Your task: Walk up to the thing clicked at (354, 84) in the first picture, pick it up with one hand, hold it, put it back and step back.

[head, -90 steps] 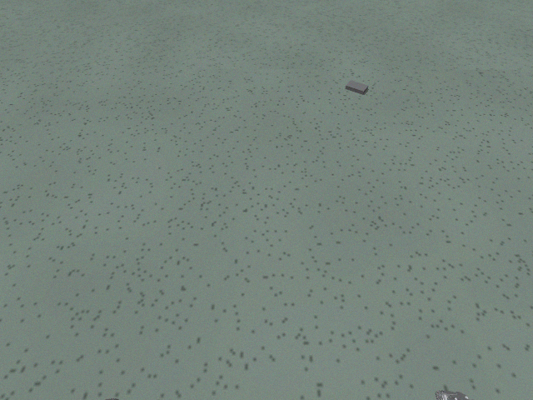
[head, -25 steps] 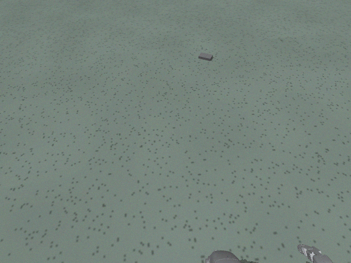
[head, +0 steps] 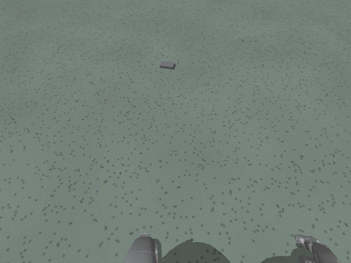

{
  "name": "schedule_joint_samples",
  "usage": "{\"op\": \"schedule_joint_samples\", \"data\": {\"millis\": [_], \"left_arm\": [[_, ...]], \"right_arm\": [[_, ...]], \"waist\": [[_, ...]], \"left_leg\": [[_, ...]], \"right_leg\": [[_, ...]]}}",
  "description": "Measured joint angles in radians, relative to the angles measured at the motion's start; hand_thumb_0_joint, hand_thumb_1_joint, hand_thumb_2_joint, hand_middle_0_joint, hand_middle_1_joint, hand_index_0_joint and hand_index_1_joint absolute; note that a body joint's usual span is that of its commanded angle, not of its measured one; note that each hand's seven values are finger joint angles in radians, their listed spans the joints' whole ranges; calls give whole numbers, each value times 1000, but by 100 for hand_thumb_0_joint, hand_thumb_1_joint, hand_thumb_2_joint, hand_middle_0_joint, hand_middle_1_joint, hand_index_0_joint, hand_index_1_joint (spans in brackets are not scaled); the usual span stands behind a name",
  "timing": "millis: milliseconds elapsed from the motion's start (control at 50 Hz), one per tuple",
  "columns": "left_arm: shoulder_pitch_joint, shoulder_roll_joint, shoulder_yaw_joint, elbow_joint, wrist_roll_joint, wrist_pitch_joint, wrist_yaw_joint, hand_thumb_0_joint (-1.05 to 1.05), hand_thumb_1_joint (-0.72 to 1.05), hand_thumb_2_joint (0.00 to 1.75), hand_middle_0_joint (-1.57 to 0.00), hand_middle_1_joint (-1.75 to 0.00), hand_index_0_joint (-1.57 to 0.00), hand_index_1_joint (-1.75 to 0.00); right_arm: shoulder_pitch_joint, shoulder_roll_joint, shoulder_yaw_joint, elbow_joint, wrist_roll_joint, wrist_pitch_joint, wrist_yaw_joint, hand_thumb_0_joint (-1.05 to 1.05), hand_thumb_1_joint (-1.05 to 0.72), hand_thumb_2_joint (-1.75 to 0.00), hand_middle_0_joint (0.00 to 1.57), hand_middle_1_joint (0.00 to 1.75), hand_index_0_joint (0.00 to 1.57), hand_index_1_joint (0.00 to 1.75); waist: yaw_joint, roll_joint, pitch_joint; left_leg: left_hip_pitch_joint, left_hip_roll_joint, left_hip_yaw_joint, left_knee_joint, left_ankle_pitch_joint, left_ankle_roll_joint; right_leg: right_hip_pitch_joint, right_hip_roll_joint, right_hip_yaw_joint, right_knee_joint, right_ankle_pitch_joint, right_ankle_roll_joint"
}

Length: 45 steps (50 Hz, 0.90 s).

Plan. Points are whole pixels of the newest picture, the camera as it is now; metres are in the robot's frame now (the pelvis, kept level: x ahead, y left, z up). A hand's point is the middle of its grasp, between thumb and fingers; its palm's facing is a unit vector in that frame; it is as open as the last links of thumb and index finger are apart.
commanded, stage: walk up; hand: left
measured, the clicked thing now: (167, 65) +1.88 +0.16 -0.76
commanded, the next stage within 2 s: none
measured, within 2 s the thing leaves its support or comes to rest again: neither
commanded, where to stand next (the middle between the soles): +1.35 +0.09 m, yaw -17 degrees
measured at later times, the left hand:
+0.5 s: hand (108, 142) +0.48 +0.27 -0.12, palm faces -0.23 -0.88 -0.41, open 7.4 cm
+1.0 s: hand (103, 115) +0.65 +0.34 -0.16, palm faces -0.24 -0.88 -0.41, open 7.4 cm
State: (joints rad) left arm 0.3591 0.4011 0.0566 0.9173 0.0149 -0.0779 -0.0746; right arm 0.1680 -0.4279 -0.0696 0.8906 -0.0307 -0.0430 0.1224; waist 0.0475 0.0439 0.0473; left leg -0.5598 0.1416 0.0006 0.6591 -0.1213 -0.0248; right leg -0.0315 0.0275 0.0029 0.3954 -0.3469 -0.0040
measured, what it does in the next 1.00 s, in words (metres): walks ahead: left foot, then right foot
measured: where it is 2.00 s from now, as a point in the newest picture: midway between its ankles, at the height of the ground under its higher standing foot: (173, 133)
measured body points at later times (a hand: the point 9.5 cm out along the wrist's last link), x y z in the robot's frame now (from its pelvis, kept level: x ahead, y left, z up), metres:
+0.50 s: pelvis +0.30 +0.02 -0.01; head +0.31 -0.01 +0.43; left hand +0.49 +0.31 -0.09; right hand +0.25 -0.31 -0.14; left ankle +0.19 +0.16 -0.73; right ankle +0.41 -0.12 -0.74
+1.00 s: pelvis +0.56 +0.05 -0.02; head +0.58 +0.07 +0.43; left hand +0.66 +0.38 -0.14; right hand +0.59 -0.30 -0.10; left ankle +0.65 +0.15 -0.73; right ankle +0.44 -0.10 -0.67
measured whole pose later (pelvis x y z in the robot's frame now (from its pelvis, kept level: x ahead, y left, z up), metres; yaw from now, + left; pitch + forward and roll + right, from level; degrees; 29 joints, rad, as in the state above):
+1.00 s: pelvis +0.56 +0.05 -0.02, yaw -12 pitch -1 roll -1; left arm 0.32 0.47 0.05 0.97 0.01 -0.07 -0.01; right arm 0.20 -0.43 -0.11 0.86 -0.02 -0.08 0.09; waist 0.00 -0.02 0.06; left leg -0.40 0.08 0.10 0.68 -0.26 0.01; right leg -0.33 -0.04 0.07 1.07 -0.45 -0.04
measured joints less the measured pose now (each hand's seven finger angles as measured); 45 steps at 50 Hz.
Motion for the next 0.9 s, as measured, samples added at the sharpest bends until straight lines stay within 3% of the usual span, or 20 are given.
{"op": "schedule_joint_samples", "data": {"millis": [60,80,100,160,200,320,420,500,540,600,640,780,900], "left_arm": [[3,16,-3,-5,1,1,5,1,90,90,-21,-30,-21,-30],[-1,27,-2,-6,1,2,10,1,90,90,-21,-30,-21,-30],[-16,36,0,-2,0,8,18,1,90,90,-21,-30,-21,-30],[-57,47,-14,5,-14,14,39,1,90,90,-20,-30,-20,-30],[-75,57,-16,0,-23,3,34,1,90,90,-20,-30,-20,-30],[-135,67,-6,-24,-24,12,3,1,90,90,-20,-30,-20,-30],[-185,50,-3,-30,-15,19,-16,1,90,90,-20,-30,-20,-30],[-197,45,2,-27,-10,7,-16,1,90,90,-20,-30,-20,-30],[-210,29,11,-30,-6,-9,2,1,90,90,-20,-30,-20,-30],[-200,2,-2,-50,-23,-20,21,1,90,90,-20,-30,-20,-30],[-177,-12,-11,-53,-27,-21,29,1,90,90,-20,-30,-20,-30],[-77,-2,-16,-28,-7,-23,33,1,90,90,-21,-30,-21,-30],[-16,42,-5,3,3,-19,34,1,90,90,-21,-30,-21,-30]], "right_arm": [[7,-4,-10,-4,0,-9,-4,1,-90,-90,21,30,20,30],[5,0,-15,-6,-3,-19,-9,1,-90,-90,21,30,20,30],[0,9,-19,-13,-11,-31,-18,1,-90,-90,21,30,20,30],[10,34,-19,-32,2,-48,-33,1,-90,-90,21,30,20,30],[32,48,-8,-37,10,-49,-41,1,-90,-90,21,30,20,30],[124,36,7,-29,10,-58,-51,1,-90,-90,21,30,20,30],[174,-2,-2,-4,9,-45,-46,1,-90,-90,21,30,20,30],[212,-19,-8,5,8,-27,-49,1,-90,-90,21,30,20,30],[198,-19,-9,18,8,-10,-58,1,-90,-90,21,30,20,30],[153,-9,7,28,13,5,-63,1,-90,-90,21,30,20,30],[121,-4,13,21,16,5,-62,2,-90,-90,21,30,20,30],[45,0,-3,-24,2,2,-22,1,-90,-90,21,30,20,30],[32,-22,-30,-15,-6,-6,-3,1,-90,-90,21,30,20,30]], "waist": [[-5,-19,-9],[-12,-42,-5],[-18,-70,8],[-49,-89,20],[-62,-101,17],[-95,-98,7],[-112,-59,14],[-118,-30,-4],[-105,8,11],[-80,27,30],[-64,37,33],[-28,33,18],[-9,-2,-10]], "left_leg": [[75,-22,30,-97,5,13],[93,-41,47,-95,36,19],[97,-58,72,-51,4,23],[147,-62,107,-30,-78,33],[220,-66,133,-94,-86,35],[407,-90,186,-239,-122,42],[521,-94,212,-258,-209,22],[568,-69,218,-143,-355,2],[503,-32,157,86,-401,27],[328,-75,37,422,-348,43],[226,-74,15,474,-291,47],[26,-7,-1,197,-152,22],[90,-12,38,-33,-62,28]], "right_leg": [[33,-21,23,53,-92,21],[17,-43,33,131,-138,15],[-29,-67,52,267,-152,-6],[-221,-35,91,669,-85,-47],[-325,-46,63,752,-6,-47],[-500,-97,19,554,78,-5],[-511,-121,-25,294,198,-15],[-423,-97,-62,188,226,-42],[-419,-64,-78,268,169,-33],[-370,-51,-78,278,112,-30],[-316,-43,-74,226,111,-27],[-181,-35,-53,115,69,-17],[-106,-74,-35,162,-60,27]]}}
